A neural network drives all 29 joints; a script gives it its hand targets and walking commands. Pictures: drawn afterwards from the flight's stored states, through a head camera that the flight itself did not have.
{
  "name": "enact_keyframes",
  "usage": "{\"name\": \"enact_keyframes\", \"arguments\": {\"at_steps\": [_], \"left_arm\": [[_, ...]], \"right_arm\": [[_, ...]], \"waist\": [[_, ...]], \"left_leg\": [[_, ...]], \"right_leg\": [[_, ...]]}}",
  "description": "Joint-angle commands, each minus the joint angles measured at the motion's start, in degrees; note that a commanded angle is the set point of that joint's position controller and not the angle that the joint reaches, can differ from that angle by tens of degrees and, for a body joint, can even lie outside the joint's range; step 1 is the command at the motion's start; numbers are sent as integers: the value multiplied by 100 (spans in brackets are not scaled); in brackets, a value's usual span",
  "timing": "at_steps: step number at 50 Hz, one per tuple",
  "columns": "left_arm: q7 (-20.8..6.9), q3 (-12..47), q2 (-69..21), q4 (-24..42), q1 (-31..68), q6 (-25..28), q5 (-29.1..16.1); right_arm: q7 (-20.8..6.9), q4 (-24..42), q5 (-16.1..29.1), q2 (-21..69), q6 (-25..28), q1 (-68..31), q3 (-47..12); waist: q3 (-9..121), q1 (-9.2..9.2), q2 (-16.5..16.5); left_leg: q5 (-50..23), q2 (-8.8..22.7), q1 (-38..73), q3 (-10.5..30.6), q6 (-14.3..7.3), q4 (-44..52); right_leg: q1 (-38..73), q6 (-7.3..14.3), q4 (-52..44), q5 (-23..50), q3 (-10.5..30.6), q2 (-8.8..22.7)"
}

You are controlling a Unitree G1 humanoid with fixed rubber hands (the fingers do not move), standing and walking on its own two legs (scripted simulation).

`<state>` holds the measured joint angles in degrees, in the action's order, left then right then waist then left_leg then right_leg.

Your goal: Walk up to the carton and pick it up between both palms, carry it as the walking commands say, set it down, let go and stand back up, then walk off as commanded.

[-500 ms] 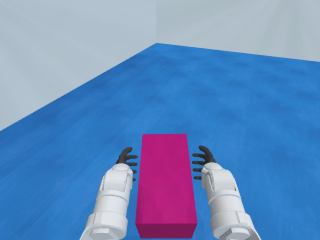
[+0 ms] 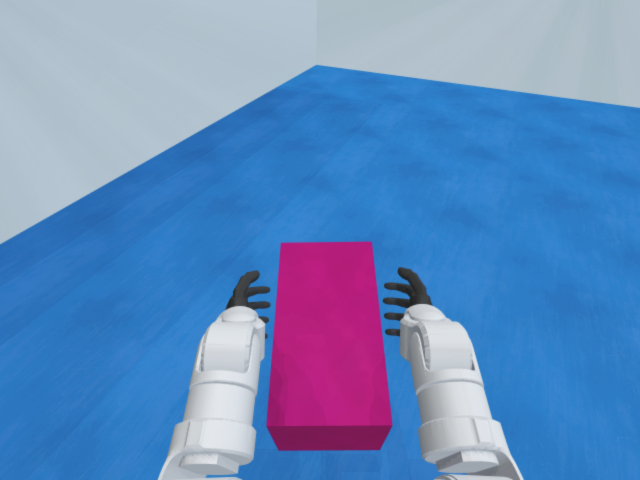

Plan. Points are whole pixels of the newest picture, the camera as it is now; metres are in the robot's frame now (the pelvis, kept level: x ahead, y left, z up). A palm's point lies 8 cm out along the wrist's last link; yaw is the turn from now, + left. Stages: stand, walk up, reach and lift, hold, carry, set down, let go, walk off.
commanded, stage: carry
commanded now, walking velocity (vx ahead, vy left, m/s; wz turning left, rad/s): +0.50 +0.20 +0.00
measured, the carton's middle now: (327, 340) +0.36 +0.00 -0.01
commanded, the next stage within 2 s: none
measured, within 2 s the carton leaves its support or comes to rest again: neither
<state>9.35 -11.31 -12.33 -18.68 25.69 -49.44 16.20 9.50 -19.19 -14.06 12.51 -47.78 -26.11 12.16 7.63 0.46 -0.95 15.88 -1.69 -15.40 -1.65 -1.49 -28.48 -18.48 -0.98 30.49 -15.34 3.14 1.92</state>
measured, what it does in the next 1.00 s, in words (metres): walks ahead: right foot, then left foot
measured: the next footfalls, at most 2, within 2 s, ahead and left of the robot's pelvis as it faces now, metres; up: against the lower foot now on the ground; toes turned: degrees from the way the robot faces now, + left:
right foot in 0.22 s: +0.09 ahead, -0.09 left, +0.00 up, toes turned -11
left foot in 0.56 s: +0.38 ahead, +0.17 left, +0.00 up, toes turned +5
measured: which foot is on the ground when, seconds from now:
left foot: down 0.00-0.22, up 0.24-0.54, down 0.56-1.00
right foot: up 0.00-0.20, down 0.22-0.58, up 0.60-0.96, down 0.98-1.00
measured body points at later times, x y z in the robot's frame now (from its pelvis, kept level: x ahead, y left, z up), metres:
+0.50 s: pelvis +0.19 +0.06 +0.00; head +0.21 +0.04 +0.45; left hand +0.52 +0.15 +0.10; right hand +0.51 -0.09 +0.10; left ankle +0.30 +0.17 -0.71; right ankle +0.05 -0.08 -0.74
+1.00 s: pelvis +0.51 +0.12 -0.01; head +0.51 +0.11 +0.44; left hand +0.83 +0.21 +0.09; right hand +0.80 -0.02 +0.09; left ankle +0.35 +0.16 -0.72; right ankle +0.57 +0.04 -0.74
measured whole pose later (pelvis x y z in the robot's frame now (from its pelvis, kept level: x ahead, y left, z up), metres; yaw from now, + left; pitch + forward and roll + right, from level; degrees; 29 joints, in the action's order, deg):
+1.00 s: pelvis +0.51 +0.12 -0.01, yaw -2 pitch +4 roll -1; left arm 16.9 -0.6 -10.1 12.7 19.4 -69.6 4.2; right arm 16.6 15.6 -3.2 9.4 -69.6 -17.3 1.7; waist 4.6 1.5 2.9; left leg 23.9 -1.8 -4.1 -10.3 -3.1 -31.6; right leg -23.9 4.0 29.2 -8.5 -15.5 1.5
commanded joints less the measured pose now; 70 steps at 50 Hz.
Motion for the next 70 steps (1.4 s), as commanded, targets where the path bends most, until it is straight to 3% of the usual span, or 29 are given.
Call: {"name": "enact_keyframes", "arguments": {"at_steps": [1,4,9,11,12,13,14,16,19,24,27,28,29,30,33,39,47,49,50,51,54,58,61,63,64,65,66,67,70], "left_arm": [[-1363,3140,-6210,1171,3371,32,-2060],[-1161,3432,-6185,1714,3150,-482,-2391],[-804,3318,-5985,2078,2351,-1061,-2534],[-665,3067,-5909,2155,1996,-1224,-2483],[-582,2957,-5815,2251,1878,-1290,-2444],[-525,2941,-5826,2447,1919,-1324,-2499],[-509,2943,-5863,2656,1991,-1406,-2572],[-437,2927,-5900,3008,1904,-1507,-2666],[-373,2827,-5745,3277,1683,-1586,-2722],[-375,2912,-5662,3479,1181,-1694,-2718],[-397,3079,-5598,3569,1202,-1803,-2743],[-400,3112,-5504,3580,1318,-1862,-2728],[-406,3138,-5513,3530,1282,-1948,-2751],[-425,3244,-5576,3546,1385,-1966,-2804],[-553,3593,-6133,3764,1747,-1821,-3104],[-444,3524,-5956,4058,1158,-1621,-2919],[-327,3416,-5654,3922,782,-1828,-2778],[-266,3286,-5684,3756,549,-1889,-2706],[-228,3155,-5535,3658,465,-1905,-2596],[-228,3050,-5474,3381,420,-1905,-2552],[-394,3183,-5825,3632,879,-1840,-2735],[-551,3426,-5859,4102,1389,-1707,-3075],[-550,3464,-5715,4001,937,-1724,-2999],[-524,3414,-5578,3952,788,-1766,-2903],[-508,3403,-5499,3955,799,-1798,-2873],[-497,3396,-5412,3906,839,-1862,-2830],[-490,3406,-5404,3844,807,-1933,-2793],[-485,3463,-5466,3822,878,-1951,-2809],[-520,3647,-5840,3980,1314,-1864,-2995]], "right_arm": [[-1386,840,2091,6484,-99,-2960,-3044],[-1082,1525,2184,6419,-589,-2660,-3228],[-741,1924,2190,6167,-1207,-1784,-3167],[-626,2005,2217,6167,-1397,-1651,-3144],[-585,2199,2263,6136,-1501,-1615,-3205],[-587,2476,2371,6075,-1568,-1798,-3273],[-546,2730,2546,6144,-1613,-1997,-3404],[-464,2985,2712,6233,-1694,-1898,-3475],[-347,3193,2714,6153,-1780,-1551,-3458],[-283,3512,2673,6043,-1891,-1234,-3595],[-303,3540,2690,5978,-1979,-1122,-3590],[-315,3508,2679,5914,-2017,-1071,-3528],[-300,3307,2564,5696,-2049,-980,-3340],[-284,3238,2592,5796,-2032,-832,-3309],[-371,3688,2637,6222,-1870,-1097,-3341],[-480,4018,2793,6174,-1766,-885,-3556],[-435,4007,2718,5633,-1994,-592,-3594],[-409,4041,2715,5419,-2068,-865,-3535],[-411,4082,2706,5308,-2148,-869,-3533],[-426,4028,2670,5239,-2184,-864,-3542],[-451,3970,2707,5748,-2037,-1019,-3533],[-382,3854,2568,5958,-1816,-817,-3414],[-324,3965,2573,5797,-1820,-726,-3486],[-349,3934,2630,5765,-1893,-686,-3530],[-375,3909,2663,5727,-1936,-720,-3524],[-383,3768,2628,5617,-1976,-669,-3444],[-368,3545,2552,5565,-1999,-538,-3355],[-375,3524,2570,5671,-1995,-560,-3355],[-457,3653,2623,5961,-1913,-763,-3318]], "waist": [[1284,125,1424],[955,96,806],[1506,-2,832],[1655,-127,-154],[1562,-187,-1420],[1096,-185,-1355],[984,-150,-681],[1088,-174,-257],[1127,-173,-840],[1024,-231,-1205],[1559,-31,-889],[1914,124,-537],[2232,177,1014],[2319,150,1811],[1916,81,544],[1765,50,740],[1274,53,725],[1919,-296,602],[2138,-343,-557],[1893,-256,-1395],[1435,-190,-209],[1141,-143,-760],[1419,-168,-974],[1564,-81,-786],[1697,-56,-581],[1876,-25,192],[2180,-24,1140],[2245,0,1352],[2060,25,1071]], "left_leg": [[2401,1615,1358,2260,-538,2065],[1628,1642,1100,1751,-856,2043],[-34,1141,1194,466,-750,1148],[324,682,-538,-145,-429,-354],[956,218,-2223,-523,-41,-1615],[1289,311,-3354,-100,108,-2067],[1086,586,-3429,212,158,-2311],[506,590,-2997,88,152,-1929],[-144,322,-2260,-413,190,-1169],[-952,-60,-961,-1021,70,-51],[-1095,-119,1257,-1152,-166,565],[-802,449,2352,-451,-251,499],[-370,2074,3137,1973,-796,1073],[-845,2394,3598,2742,-1225,1328],[-1841,1968,2861,1384,-842,1174],[-2284,1597,2502,234,-725,1539],[-5005,1068,1978,-660,-257,448],[-4406,973,445,-956,98,-1270],[-2588,537,-928,-809,399,-2913],[1023,-69,-2359,-199,532,-4085],[566,683,-2300,364,429,-3618],[74,246,-800,-518,283,-808],[-1289,25,-312,-881,186,-14],[-2447,237,648,-855,95,847],[-3492,726,1385,-473,-10,831],[-5703,1640,2260,350,-222,425],[-6544,2294,2803,1212,-612,351],[-6805,2413,2976,1312,-753,424],[-6139,2003,2804,529,-470,438]], "right_leg": [[-1293,-27,1173,-1052,-835,-274],[-1191,8,1223,-1035,-851,-29],[746,-59,-1075,90,-1415,-135],[2754,261,-1565,-429,-5,921],[3685,824,-1867,-725,2085,2294],[3617,1396,-2198,-447,2915,2916],[3490,1400,-2023,28,2445,2718],[3273,1025,-1839,925,1066,2122],[2981,760,-1694,2323,-68,1651],[2424,427,-1387,3008,-874,1443],[1515,34,-79,2988,-1434,1089],[666,-117,815,1926,-1454,987],[-728,-332,2321,-277,-1607,400],[-1787,-231,3239,-1860,-1188,123],[-2022,38,3073,-1227,-441,610],[-1547,-27,1491,-225,-992,374],[148,169,-211,601,-1973,-330],[2674,529,-525,978,-1205,378],[3520,1238,-817,1348,1181,1985],[3875,1891,-1288,2591,2728,2745],[3096,1246,-1394,3165,759,2114],[2038,677,-1286,4066,-1012,1323],[2329,424,-806,4656,-1297,1190],[1976,97,-291,3600,-1561,983],[1422,-66,-9,2525,-1581,887],[555,-286,593,912,-1602,654],[40,-393,983,-883,-1381,455],[-216,-377,1108,-1912,-1077,451],[-219,-293,133,-1578,-918,484]]}}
